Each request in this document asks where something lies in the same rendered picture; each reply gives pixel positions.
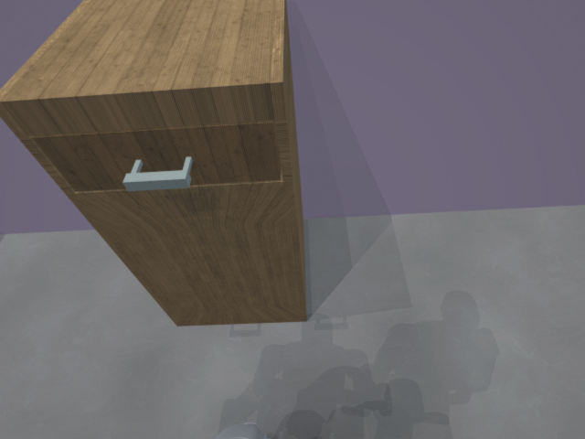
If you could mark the drawer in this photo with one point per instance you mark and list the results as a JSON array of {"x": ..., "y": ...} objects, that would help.
[{"x": 221, "y": 153}]

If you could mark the cabinet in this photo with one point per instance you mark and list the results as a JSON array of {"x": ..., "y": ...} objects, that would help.
[{"x": 213, "y": 254}]

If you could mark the handle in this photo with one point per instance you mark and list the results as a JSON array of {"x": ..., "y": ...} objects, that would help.
[{"x": 136, "y": 181}]

